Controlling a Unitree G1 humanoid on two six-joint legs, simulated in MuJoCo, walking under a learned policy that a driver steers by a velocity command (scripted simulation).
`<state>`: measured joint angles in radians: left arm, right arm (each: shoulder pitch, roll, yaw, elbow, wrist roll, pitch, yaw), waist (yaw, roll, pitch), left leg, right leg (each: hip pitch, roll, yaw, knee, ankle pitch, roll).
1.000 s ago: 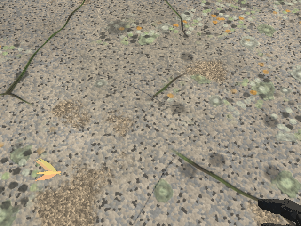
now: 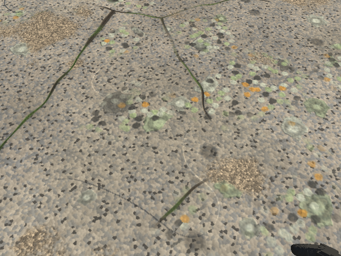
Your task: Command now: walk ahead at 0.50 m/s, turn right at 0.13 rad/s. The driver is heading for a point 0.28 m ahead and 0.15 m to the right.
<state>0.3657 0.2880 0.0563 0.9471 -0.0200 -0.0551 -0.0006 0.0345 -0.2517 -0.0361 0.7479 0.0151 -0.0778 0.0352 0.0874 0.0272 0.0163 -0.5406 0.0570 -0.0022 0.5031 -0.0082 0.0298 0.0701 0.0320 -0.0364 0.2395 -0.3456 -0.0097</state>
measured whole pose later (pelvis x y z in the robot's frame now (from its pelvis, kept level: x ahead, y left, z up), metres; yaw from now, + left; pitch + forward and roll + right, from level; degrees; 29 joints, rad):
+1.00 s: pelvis +0.33 +0.00 +0.00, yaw -10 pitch -1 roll +0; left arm 0.13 0.23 0.04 0.97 0.01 0.00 0.02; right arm 0.20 -0.22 -0.03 1.07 -0.01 -0.02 -0.03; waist 0.00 -0.01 0.02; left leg -0.20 0.03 0.00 0.50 -0.29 -0.02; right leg -0.28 0.01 -0.02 0.46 -0.17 -0.01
